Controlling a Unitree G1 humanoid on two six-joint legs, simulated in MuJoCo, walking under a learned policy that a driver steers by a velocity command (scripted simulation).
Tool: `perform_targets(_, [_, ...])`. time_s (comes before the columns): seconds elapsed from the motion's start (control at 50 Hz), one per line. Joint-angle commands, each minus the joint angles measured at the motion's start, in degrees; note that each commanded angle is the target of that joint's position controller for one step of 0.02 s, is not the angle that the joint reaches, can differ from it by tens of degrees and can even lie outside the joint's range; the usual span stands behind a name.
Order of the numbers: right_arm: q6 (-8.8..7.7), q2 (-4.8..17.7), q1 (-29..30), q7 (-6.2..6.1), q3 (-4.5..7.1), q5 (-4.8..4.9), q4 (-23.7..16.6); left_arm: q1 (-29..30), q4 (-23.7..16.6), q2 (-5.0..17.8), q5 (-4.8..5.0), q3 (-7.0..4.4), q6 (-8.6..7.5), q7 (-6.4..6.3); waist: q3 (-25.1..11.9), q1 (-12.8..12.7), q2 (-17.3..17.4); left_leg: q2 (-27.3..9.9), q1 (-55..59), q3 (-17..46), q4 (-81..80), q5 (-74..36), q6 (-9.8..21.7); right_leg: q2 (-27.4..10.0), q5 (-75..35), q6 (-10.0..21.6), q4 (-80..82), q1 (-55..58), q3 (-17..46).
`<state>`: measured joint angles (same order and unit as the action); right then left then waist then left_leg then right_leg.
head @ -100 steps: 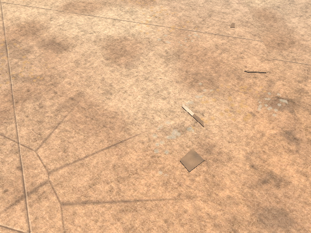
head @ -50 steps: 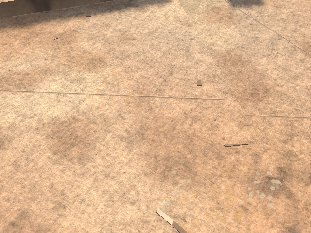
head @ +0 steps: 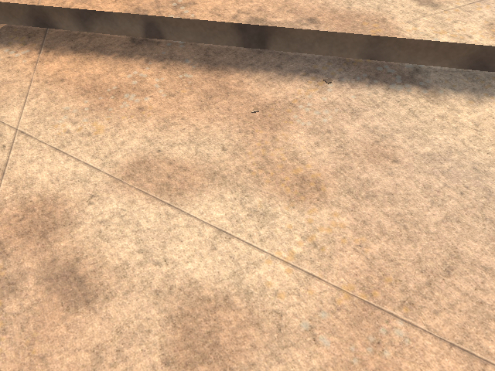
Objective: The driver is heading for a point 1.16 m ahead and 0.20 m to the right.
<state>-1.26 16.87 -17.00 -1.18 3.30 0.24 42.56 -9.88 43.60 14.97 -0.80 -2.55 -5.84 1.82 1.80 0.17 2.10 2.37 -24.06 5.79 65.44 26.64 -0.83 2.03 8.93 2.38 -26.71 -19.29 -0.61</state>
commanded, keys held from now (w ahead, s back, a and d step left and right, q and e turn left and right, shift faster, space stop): no key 1.00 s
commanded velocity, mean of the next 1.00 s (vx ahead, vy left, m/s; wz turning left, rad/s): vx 0.06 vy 0.00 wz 0.04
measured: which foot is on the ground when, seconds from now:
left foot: up 0.00-0.22, down 0.24-1.00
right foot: down 0.00-1.00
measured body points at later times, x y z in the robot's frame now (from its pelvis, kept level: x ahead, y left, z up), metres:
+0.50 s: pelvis +0.10 +0.02 +0.00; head +0.11 +0.03 +0.45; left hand +0.20 +0.28 -0.14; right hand +0.27 -0.23 -0.10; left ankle +0.13 +0.14 -0.74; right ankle +0.06 -0.10 -0.74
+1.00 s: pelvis +0.10 +0.03 +0.00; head +0.10 +0.03 +0.45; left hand +0.13 +0.29 -0.15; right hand +0.20 -0.23 -0.13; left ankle +0.13 +0.14 -0.74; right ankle +0.06 -0.10 -0.74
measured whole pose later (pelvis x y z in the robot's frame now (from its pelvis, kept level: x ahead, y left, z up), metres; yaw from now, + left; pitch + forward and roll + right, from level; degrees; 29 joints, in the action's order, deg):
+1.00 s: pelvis +0.10 +0.03 +0.00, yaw +1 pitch -2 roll +0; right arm 0.8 13.4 -7.6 -1.9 2.9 -0.2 56.7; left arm -11.9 61.6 13.6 -0.4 -0.7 0.4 -1.7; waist 2.5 -0.9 0.0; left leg 0.9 -14.2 1.7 28.6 12.4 0.3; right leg -0.4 18.8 -0.4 -27.3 -6.5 -0.5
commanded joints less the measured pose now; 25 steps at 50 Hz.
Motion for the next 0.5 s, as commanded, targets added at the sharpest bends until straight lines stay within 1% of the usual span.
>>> perform_targets(0.02, [0.22,2.97,-2.05,-0.32,1.15,-0.21,-3.58,0.88,-1.53,4.62,-0.38,-0.55,-0.33,-0.03,-5.75,1.52,-8.51,-5.04,-3.87,-0.37,-7.47,-3.63,-1.61,-13.61,-39.03,9.55,8.40,9.45,10.94])
perform_targets(0.04, [0.41,1.98,-1.74,-0.43,0.81,-0.22,-3.68,1.01,-0.87,5.61,-0.37,-0.78,-0.20,-0.27,-6.42,1.61,-9.20,-4.99,-2.33,-1.19,-11.53,-5.09,-2.18,-13.49,-42.18,10.12,8.65,9.06,9.48])
perform_targets(0.06, [0.53,1.31,-1.13,-0.50,0.50,-0.34,-3.82,1.30,-0.28,6.73,-0.25,-1.06,0.09,-0.56,-7.53,1.74,-9.17,-5.08,-0.15,-1.68,-15.61,-7.07,-2.46,-13.38,-43.71,10.34,8.57,8.77,8.17])
perform_targets(0.08, [0.64,1.01,-0.47,-0.55,0.28,-0.40,-3.79,1.53,0.15,7.63,-0.06,-1.29,0.48,-0.81,-8.61,1.59,-8.97,-5.00,2.33,-2.18,-19.33,-10.01,-2.53,-13.19,-43.81,10.24,8.67,8.34,6.99])
perform_targets(0.1, [0.76,1.21,0.41,-0.54,0.26,-0.34,-3.69,1.33,0.63,8.24,0.15,-1.44,0.88,-1.01,-9.31,1.13,-8.89,-4.78,4.04,-2.59,-22.19,-13.09,-2.54,-13.15,-42.68,10.06,8.88,8.44,6.36])
perform_targets(0.14, [1.13,2.23,2.51,-0.49,0.53,-0.22,-3.70,0.42,1.82,8.57,0.52,-1.41,1.61,-1.20,-9.24,0.11,-8.46,-4.49,6.04,-2.88,-26.24,-16.97,-2.32,-13.27,-37.33,9.67,9.07,8.87,6.12])
perform_targets(0.18, [1.46,2.76,4.69,-0.46,0.75,-0.34,-4.00,0.23,2.86,8.33,0.65,-1.18,2.18,-1.19,-7.66,-0.43,-7.95,-4.47,7.43,-2.83,-30.10,-17.87,-1.59,-13.50,-29.64,9.38,8.91,8.56,6.97])
perform_targets(0.2, [1.49,2.74,5.25,-0.43,0.83,-0.48,-4.04,0.72,3.21,8.08,0.84,-1.00,2.43,-1.19,-6.77,-0.09,-7.60,-4.31,8.95,-3.12,-33.28,-18.97,-0.93,-13.32,-25.23,8.90,8.34,8.01,7.34])
perform_targets(0.22, [1.38,2.59,5.21,-0.42,0.89,-0.71,-3.87,1.33,3.50,7.63,1.18,-0.74,2.64,-1.20,-6.02,0.67,-7.21,-3.92,11.76,-3.67,-38.06,-22.08,-0.01,-12.56,-20.10,7.78,7.40,7.07,7.48])
perform_targets(0.24, [1.29,3.22,5.76,-0.52,1.03,-1.23,-4.04,0.11,4.25,6.56,1.30,-0.29,2.68,-1.13,-5.29,0.81,-5.97,-4.66,14.68,-2.55,-42.76,-27.52,1.08,-11.02,-14.31,5.55,6.54,6.11,7.57])
perform_targets(0.26, [1.19,5.55,5.98,-0.88,1.45,-1.62,-4.57,-1.47,4.54,5.20,0.37,0.25,2.46,-1.10,-6.28,-0.12,-2.80,-8.77,19.31,1.58,-42.43,-38.92,2.55,-8.76,-7.90,2.88,4.36,4.06,6.61])
perform_targets(0.28, [1.53,8.37,7.19,-1.23,2.04,-1.29,-4.84,-7.07,5.59,4.94,-0.40,0.25,2.20,-0.84,-8.06,-3.91,3.26,-11.85,23.93,4.05,-38.91,-43.74,5.52,-4.76,2.07,0.65,3.62,0.84,4.07])
perform_targets(0.3, [1.89,5.20,8.41,-0.97,1.49,-0.80,-4.54,-7.18,6.24,3.67,-0.31,0.82,2.49,-1.00,-8.97,-3.39,4.99,-10.81,21.85,3.27,-38.23,-35.49,6.40,-3.59,6.02,-0.87,4.63,2.72,2.12])
perform_targets(0.32, [2.04,3.25,9.44,-0.47,1.18,-0.67,-4.71,-3.65,6.04,4.79,-0.07,0.76,3.06,-1.15,-6.01,-1.64,3.36,-8.37,18.78,2.24,-38.52,-29.99,5.21,-3.10,5.84,-1.55,4.44,2.86,1.49])
perform_targets(0.34, [2.00,2.85,9.63,-0.22,1.03,-0.96,-4.56,-1.86,5.92,5.27,0.12,0.65,3.62,-1.42,-4.63,-1.03,2.13,-7.43,17.40,1.67,-38.50,-29.65,4.29,-3.18,4.55,-1.66,3.87,2.57,1.38])
perform_targets(0.36, [1.73,3.04,9.42,0.00,1.00,-1.05,-4.34,-1.48,6.04,5.66,0.10,0.59,4.16,-1.63,-3.85,-0.85,1.93,-6.99,16.79,1.35,-38.24,-31.24,3.88,-3.34,2.60,-1.56,3.47,2.74,1.62])
perform_targets(0.4, [1.12,3.62,8.82,0.10,1.21,-0.89,-3.41,-2.02,6.49,6.13,0.00,0.53,4.72,-1.81,-4.26,-1.17,2.11,-6.80,16.62,1.08,-37.45,-35.03,3.84,-3.94,-0.86,-1.54,2.89,4.63,2.00])
perform_targets(0.44, [0.82,3.43,8.81,0.11,1.18,-0.76,-2.70,-1.79,7.23,6.29,0.24,0.50,4.86,-2.01,-5.16,-1.11,1.24,-6.77,17.16,0.95,-36.61,-38.68,3.98,-4.28,-4.24,-1.59,2.15,6.28,2.13])
perform_targets(0.5, [0.66,3.60,9.24,0.08,1.25,-0.64,-1.53,-1.32,8.45,6.34,0.47,0.40,5.31,-2.30,-5.75,-1.17,0.02,-6.65,17.48,0.80,-36.25,-40.56,4.24,-4.45,-6.25,-1.86,1.70,7.94,2.17])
